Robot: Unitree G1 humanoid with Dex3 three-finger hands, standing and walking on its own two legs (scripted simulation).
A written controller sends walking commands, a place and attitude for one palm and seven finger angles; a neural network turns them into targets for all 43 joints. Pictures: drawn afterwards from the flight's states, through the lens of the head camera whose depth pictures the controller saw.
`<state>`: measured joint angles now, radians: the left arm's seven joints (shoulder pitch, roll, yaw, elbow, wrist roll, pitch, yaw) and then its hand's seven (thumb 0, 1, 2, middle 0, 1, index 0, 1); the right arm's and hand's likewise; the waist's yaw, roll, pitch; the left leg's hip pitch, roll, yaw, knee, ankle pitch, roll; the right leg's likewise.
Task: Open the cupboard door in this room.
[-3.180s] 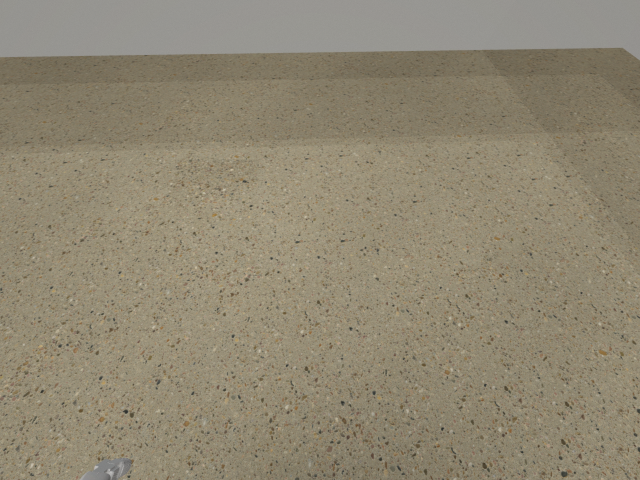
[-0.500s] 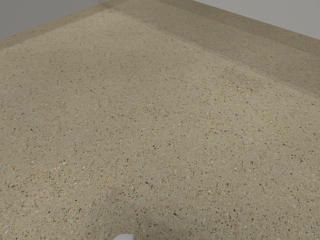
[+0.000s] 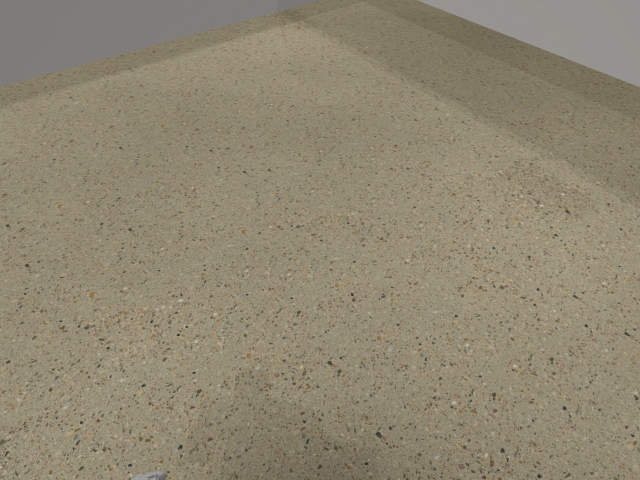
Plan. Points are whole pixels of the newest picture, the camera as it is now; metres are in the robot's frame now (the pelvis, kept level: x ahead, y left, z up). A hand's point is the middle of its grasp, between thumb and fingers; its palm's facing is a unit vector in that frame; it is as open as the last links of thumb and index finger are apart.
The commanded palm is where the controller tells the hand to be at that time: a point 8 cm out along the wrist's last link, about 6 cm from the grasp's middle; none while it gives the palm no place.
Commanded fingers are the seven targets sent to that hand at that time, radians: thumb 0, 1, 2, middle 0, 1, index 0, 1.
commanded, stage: turn or walk to find it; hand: left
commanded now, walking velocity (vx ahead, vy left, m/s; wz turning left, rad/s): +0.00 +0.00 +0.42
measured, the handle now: out of the picture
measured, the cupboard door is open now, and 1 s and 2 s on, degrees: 0 0 0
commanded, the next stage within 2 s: none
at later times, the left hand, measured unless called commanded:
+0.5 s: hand out of the picture -0.06 +0.21 -0.19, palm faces +0.28 -0.94 -0.21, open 7.4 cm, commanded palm none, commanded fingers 0.00 0.90 0.90 -0.20 -0.30 -0.20 -0.30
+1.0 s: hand out of the picture -0.04 +0.21 -0.15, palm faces +0.42 -0.87 -0.27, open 7.4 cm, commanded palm none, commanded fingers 0.00 0.90 0.90 -0.20 -0.30 -0.20 -0.30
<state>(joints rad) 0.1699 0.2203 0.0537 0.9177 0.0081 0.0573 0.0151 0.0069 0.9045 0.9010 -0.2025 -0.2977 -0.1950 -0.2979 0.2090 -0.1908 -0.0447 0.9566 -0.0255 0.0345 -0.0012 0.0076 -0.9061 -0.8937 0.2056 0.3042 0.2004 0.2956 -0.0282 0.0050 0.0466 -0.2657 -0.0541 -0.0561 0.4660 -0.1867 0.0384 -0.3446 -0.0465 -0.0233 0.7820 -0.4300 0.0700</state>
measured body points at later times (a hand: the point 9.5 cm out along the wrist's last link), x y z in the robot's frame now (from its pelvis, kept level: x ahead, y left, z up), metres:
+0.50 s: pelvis -0.04 +0.01 -0.01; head -0.02 +0.04 +0.43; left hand -0.07 +0.26 -0.17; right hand +0.08 -0.24 -0.15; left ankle -0.08 +0.11 -0.75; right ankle +0.00 -0.13 -0.74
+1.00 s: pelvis -0.06 -0.01 -0.01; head -0.03 -0.02 +0.44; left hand -0.07 +0.26 -0.13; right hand +0.09 -0.22 -0.16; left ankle -0.08 +0.11 -0.73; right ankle -0.02 -0.11 -0.74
